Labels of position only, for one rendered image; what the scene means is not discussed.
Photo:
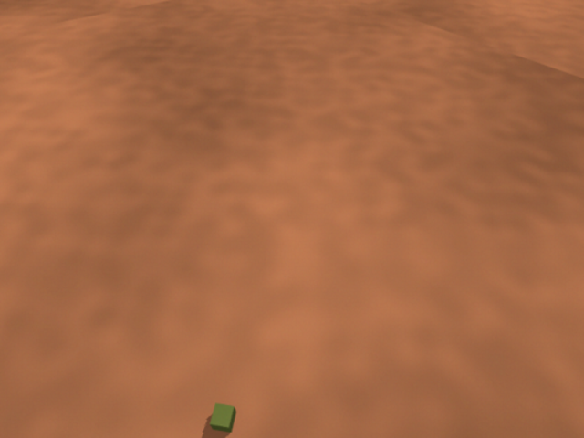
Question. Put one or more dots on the cube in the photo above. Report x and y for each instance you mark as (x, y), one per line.
(223, 417)

